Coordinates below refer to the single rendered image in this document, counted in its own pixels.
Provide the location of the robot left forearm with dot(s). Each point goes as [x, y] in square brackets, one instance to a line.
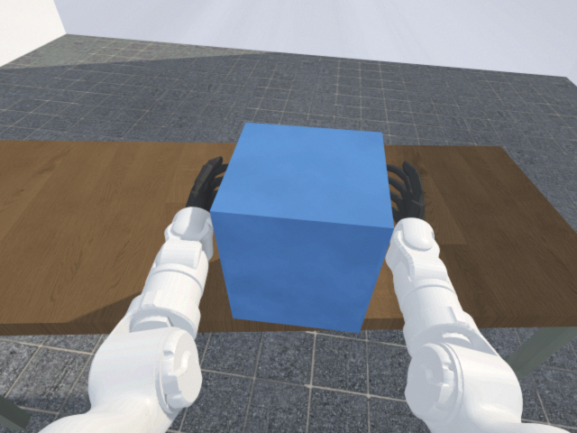
[176, 281]

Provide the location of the left robot hand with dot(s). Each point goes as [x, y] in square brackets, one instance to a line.
[203, 192]

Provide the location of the right robot hand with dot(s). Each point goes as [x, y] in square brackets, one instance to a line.
[411, 203]

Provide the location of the table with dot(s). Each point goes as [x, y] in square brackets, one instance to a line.
[81, 224]

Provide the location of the robot right upper arm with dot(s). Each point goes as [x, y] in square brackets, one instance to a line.
[454, 389]

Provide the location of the carton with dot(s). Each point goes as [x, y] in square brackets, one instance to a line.
[302, 223]

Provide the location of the robot right forearm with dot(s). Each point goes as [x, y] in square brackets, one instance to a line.
[426, 297]

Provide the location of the robot left upper arm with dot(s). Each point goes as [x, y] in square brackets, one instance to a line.
[139, 382]

